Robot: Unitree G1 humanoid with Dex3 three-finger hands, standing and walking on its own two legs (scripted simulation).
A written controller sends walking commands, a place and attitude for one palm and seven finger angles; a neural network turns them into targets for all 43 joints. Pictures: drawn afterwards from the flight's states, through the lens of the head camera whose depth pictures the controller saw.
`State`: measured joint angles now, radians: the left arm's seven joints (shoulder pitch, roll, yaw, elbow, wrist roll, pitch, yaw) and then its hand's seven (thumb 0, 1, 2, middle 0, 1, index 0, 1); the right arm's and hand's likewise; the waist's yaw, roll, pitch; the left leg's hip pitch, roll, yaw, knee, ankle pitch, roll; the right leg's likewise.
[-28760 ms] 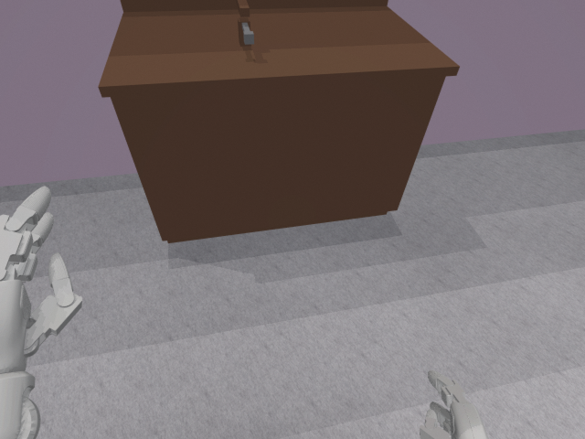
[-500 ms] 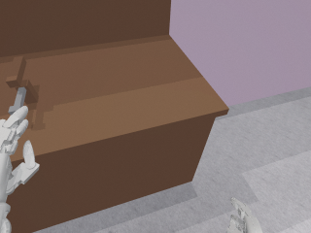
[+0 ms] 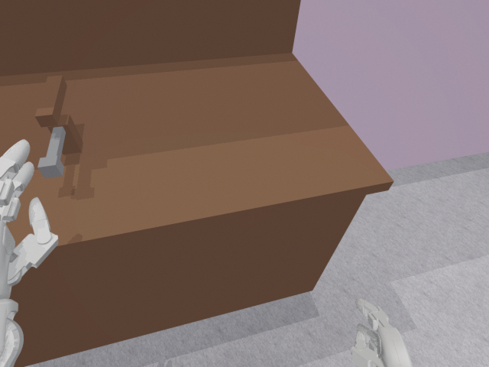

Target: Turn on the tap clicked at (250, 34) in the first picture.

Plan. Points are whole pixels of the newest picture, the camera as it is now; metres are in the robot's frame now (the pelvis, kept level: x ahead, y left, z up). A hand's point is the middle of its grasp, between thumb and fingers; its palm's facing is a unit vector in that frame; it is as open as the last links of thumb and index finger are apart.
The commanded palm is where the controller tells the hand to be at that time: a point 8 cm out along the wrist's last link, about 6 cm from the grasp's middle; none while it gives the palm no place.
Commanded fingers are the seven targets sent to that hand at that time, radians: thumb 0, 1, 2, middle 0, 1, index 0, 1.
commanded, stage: shuffle to correct the standing spot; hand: left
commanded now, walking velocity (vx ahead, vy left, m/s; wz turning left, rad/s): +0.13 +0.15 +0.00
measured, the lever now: (51, 167) +0.40 +0.38 +0.09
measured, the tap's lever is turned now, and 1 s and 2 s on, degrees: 0 0 0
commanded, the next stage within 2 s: come to a stop and stand still in 0.66 s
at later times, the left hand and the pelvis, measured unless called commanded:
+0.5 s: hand (49, 225) +0.24 +0.27 +0.16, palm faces +0.38 -0.85 -0.37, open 7.4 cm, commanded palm +0.18 +0.31 +0.19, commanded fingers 0.00 0.90 0.90 -0.20 -0.30 -0.20 -0.30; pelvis +0.01 +0.03 -0.02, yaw -2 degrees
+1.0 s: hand (31, 192) +0.28 +0.31 +0.17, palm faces +0.39 -0.84 -0.38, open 7.4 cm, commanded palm +0.21 +0.35 +0.19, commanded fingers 0.00 0.90 0.90 -0.20 -0.30 -0.20 -0.30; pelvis +0.04 +0.07 +0.00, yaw -2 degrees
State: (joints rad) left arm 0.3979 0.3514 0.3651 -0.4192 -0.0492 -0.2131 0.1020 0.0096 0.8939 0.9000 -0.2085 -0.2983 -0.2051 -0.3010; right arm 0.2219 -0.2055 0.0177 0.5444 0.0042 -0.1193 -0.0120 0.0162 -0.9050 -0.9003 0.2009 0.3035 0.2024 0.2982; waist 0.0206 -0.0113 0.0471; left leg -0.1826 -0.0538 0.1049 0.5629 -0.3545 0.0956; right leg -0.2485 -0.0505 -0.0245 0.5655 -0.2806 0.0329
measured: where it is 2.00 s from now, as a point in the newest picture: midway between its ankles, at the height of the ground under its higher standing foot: outside the picture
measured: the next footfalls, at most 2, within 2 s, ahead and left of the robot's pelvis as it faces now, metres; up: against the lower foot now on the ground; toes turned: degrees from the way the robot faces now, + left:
left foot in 0.46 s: +0.12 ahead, +0.17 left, +0.00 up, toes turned -2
right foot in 0.60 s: +0.10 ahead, -0.01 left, +0.00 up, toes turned -1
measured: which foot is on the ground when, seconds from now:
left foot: down 0.00-0.30, up 0.32-0.44, down 0.46-0.62, up 0.64-0.86, down 0.88-1.00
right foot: down 0.00-0.46, up 0.48-0.58, down 0.60-1.00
